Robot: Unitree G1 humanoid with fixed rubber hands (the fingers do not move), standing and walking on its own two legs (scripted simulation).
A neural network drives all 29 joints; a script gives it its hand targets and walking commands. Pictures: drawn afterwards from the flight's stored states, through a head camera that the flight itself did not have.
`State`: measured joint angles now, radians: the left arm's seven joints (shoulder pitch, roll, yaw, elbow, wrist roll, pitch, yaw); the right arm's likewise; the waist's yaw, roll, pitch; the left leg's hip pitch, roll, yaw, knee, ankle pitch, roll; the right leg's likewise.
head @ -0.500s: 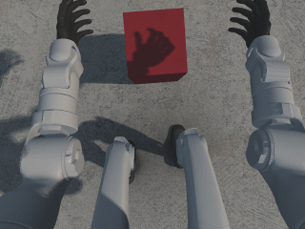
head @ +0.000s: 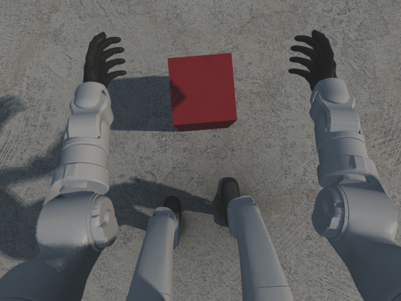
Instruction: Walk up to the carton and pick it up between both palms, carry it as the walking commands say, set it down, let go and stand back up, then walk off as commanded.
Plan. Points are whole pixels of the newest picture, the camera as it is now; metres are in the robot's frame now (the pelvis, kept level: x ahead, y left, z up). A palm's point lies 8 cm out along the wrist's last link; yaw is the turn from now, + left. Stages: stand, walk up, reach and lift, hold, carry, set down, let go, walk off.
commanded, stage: let go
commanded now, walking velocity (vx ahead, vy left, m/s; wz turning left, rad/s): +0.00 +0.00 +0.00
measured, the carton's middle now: (202, 97) +0.54 -0.03 -0.55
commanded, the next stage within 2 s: stand in 1.16 s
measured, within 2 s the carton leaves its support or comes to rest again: neither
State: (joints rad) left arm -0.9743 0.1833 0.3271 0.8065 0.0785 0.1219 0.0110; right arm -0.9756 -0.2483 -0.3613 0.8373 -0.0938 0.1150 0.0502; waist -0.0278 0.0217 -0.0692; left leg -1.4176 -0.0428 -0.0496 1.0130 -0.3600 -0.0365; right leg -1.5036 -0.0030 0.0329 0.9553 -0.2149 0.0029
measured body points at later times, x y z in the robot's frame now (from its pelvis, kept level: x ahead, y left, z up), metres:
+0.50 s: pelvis +0.05 +0.00 +0.08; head +0.21 -0.01 +0.50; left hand +0.34 +0.22 -0.02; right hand +0.31 -0.25 -0.02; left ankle +0.03 +0.13 -0.64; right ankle +0.09 -0.12 -0.64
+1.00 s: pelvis +0.08 +0.01 +0.10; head +0.09 +0.01 +0.55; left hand +0.26 +0.23 +0.03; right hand +0.24 -0.23 +0.03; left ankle +0.03 +0.13 -0.64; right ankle +0.09 -0.12 -0.64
